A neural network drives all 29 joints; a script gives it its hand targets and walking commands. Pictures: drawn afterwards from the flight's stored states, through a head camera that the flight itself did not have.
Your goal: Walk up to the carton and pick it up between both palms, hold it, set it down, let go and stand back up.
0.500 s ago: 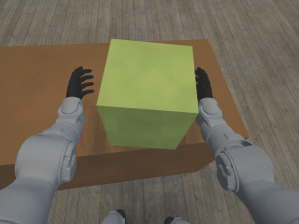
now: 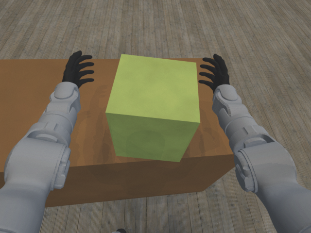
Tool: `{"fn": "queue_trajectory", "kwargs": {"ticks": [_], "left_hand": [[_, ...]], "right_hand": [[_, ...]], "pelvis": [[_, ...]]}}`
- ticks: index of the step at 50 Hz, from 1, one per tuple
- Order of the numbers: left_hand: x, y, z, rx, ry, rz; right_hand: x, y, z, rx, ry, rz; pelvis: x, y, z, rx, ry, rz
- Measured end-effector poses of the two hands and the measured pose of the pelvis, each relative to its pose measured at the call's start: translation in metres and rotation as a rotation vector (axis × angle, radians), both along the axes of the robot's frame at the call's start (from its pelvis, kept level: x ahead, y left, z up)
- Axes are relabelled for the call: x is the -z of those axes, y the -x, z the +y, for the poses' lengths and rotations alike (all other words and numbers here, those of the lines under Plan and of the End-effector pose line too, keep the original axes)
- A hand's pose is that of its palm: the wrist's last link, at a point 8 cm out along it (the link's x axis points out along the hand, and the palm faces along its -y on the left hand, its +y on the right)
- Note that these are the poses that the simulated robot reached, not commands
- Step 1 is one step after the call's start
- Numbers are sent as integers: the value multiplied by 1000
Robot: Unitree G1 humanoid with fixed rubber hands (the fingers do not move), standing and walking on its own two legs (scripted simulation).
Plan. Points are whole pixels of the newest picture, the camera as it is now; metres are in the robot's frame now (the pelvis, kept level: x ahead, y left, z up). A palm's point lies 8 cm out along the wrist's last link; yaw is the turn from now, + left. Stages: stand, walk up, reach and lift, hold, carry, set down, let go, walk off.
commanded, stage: set down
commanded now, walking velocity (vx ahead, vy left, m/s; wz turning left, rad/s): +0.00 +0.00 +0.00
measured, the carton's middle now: (153, 112) +0.45 +0.00 -0.01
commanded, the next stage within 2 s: none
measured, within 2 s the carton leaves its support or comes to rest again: neither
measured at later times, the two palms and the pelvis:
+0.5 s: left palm (68, 75) +0.46 +0.21 +0.13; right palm (224, 77) +0.46 -0.17 +0.14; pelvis +0.01 -0.01 +0.02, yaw +0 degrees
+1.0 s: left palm (60, 114) +0.38 +0.22 +0.08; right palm (222, 117) +0.38 -0.17 +0.08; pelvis +0.01 -0.01 +0.02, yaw +0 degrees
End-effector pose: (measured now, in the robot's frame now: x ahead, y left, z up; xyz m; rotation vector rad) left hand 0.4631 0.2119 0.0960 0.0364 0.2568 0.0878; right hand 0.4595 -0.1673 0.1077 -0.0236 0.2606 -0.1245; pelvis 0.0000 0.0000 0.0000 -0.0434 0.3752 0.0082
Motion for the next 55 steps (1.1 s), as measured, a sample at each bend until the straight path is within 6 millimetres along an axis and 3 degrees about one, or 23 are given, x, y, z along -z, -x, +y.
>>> {"fn": "queue_trajectory", "kwargs": {"ticks": [9,21,28,37,44,55], "left_hand": [[-26,-7,3,-6,4,16],[-30,-3,1,12,18,24],[-27,14,0,29,17,31],[-6,48,6,15,23,48],[10,71,11,2,33,51],[23,100,15,10,28,38]], "right_hand": [[-31,-4,-4,29,5,1],[-36,-5,0,27,-18,-11],[-25,12,1,16,-25,-9],[-1,45,-6,27,-27,-12],[19,68,-5,27,-26,4],[35,97,5,16,-28,-4]], "pelvis": [[-8,-4,-4,-6,-5,-60],[-16,-10,-5,0,-9,-113],[-21,-15,-7,0,-18,-202],[-22,-18,-10,2,-26,-292],[-22,-15,-11,1,-27,-313],[-21,-7,-7,5,-23,-337]]}}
